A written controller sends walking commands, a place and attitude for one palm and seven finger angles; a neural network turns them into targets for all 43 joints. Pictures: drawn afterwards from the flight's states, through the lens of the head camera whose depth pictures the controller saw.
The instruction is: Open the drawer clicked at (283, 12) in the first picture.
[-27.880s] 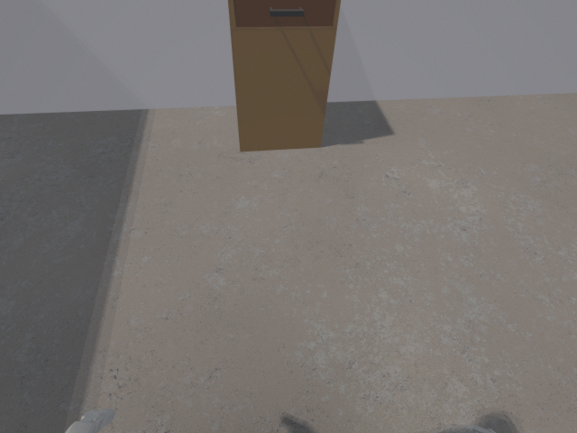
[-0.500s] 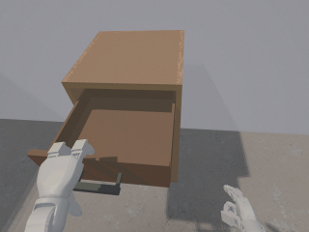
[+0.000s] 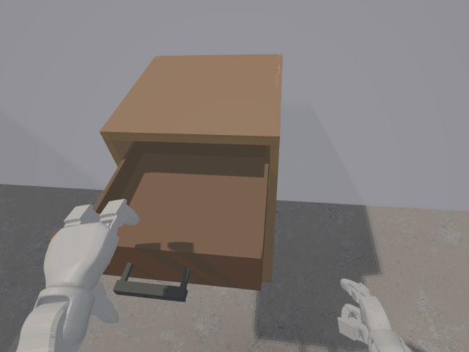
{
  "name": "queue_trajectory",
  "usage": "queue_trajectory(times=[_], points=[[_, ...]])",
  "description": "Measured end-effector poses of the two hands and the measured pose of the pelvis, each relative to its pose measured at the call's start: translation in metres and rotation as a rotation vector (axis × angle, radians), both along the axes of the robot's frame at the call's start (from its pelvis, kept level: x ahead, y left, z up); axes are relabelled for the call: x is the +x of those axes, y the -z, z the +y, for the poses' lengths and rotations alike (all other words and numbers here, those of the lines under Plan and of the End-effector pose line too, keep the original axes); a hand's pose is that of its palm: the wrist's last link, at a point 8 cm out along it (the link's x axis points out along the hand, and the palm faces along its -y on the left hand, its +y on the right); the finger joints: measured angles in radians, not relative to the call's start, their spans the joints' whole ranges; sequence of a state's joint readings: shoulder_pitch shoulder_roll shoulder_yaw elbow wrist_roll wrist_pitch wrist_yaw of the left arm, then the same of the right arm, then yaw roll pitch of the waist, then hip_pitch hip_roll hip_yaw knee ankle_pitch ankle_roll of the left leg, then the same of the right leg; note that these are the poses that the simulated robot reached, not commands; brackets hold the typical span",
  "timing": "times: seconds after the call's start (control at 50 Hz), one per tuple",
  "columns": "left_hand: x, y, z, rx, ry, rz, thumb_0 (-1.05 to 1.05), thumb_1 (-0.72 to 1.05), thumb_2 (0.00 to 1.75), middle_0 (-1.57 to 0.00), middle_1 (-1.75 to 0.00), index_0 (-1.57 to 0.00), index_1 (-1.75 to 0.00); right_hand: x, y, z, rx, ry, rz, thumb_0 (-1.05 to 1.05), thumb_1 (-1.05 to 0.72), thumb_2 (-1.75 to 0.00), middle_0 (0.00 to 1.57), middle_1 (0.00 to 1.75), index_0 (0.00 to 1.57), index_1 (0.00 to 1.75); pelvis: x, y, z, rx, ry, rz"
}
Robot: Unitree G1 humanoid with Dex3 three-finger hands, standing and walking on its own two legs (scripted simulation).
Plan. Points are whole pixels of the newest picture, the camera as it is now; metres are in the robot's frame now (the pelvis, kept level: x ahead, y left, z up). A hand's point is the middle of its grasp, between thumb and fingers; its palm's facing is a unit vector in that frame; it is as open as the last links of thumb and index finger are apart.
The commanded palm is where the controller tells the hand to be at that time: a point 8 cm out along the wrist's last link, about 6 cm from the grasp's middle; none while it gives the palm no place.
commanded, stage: draw the hand back to the body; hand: left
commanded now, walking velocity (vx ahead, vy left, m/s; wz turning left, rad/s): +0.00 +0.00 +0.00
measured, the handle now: (153, 280) +0.24 +0.22 -0.05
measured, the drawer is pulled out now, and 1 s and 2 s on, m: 0.30 0.30 0.30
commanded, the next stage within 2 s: step back with the hand held close in 1.62 s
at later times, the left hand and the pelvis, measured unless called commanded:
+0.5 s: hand (95, 272) +0.18 +0.24 +0.10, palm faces +0.07 -0.09 -0.99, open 13.8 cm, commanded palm +0.14 +0.24 +0.16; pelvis -0.01 -0.01 +0.00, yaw +0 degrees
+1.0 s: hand (89, 250) +0.19 +0.22 +0.16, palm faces +0.42 -0.83 -0.38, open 12.3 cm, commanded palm +0.13 +0.26 +0.17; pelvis +0.00 -0.01 +0.00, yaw +1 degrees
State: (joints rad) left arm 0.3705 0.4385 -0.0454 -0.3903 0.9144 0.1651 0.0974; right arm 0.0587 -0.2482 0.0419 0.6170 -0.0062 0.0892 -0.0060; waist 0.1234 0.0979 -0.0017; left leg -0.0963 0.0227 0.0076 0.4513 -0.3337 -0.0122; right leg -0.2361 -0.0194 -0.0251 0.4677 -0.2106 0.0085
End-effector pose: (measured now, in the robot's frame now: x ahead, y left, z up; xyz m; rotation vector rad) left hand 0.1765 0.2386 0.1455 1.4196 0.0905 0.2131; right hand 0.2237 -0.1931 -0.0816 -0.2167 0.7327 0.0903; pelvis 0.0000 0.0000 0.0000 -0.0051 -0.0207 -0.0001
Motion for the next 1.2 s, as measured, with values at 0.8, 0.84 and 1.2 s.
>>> queue_trajectory(times=[0.8, 0.84, 1.2], points=[[-0.036, -0.007, 0.010, -0.867, -0.003, -0.309, 0.00, -0.41, 0.34, -0.31, -1.15, -0.32, -1.15, -0.033, -0.017, -0.017, -0.043, 0.074, -0.146, 0.01, -0.91, -0.89, 0.20, 0.30, 0.21, 0.30, -0.010, -0.001, -0.013, -0.001, -0.015, -0.060], [-0.037, -0.012, 0.011, -0.910, 0.008, -0.364, 0.00, -0.37, 0.36, -0.30, -1.12, -0.31, -1.12, -0.038, -0.018, -0.018, -0.053, 0.072, -0.155, 0.01, -0.91, -0.89, 0.20, 0.30, 0.21, 0.30, -0.007, -0.001, -0.014, -0.004, -0.019, -0.065], [-0.034, -0.028, 0.026, -0.894, 0.038, -0.413, 0.00, 0.21, 0.61, -0.26, -0.75, -0.26, -0.74, -0.046, -0.010, -0.024, -0.055, 0.103, -0.133, 0.01, -0.91, -0.89, 0.20, 0.30, 0.21, 0.30, -0.001, -0.003, -0.007, -0.008, -0.013, -0.049]])
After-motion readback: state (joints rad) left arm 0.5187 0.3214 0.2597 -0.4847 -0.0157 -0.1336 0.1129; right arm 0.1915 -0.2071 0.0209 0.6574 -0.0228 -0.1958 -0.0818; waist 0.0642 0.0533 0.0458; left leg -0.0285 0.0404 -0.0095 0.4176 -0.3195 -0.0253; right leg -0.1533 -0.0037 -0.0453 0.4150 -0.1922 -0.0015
